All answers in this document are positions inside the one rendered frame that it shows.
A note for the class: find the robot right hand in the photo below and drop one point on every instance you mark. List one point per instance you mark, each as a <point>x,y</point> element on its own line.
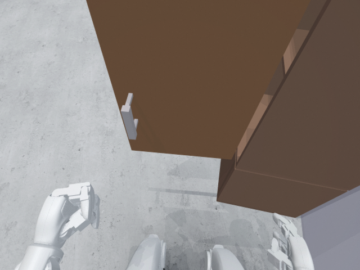
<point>294,253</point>

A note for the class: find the robot left thigh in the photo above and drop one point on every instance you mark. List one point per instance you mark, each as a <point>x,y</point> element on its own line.
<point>150,255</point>

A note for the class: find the robot left hand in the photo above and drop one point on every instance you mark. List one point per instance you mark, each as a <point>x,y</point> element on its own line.
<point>75,203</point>

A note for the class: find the handle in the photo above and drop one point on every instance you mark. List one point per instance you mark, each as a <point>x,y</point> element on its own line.
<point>130,123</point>

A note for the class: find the cupboard door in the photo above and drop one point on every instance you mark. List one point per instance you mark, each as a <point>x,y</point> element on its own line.
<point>197,69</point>

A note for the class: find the robot thigh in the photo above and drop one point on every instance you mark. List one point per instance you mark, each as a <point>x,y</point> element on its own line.
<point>150,255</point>
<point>221,259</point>

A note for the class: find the robot right thigh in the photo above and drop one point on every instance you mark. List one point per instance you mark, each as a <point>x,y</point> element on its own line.
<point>221,259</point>

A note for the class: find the robot left forearm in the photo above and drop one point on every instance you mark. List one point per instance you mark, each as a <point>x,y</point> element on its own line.
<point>41,257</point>

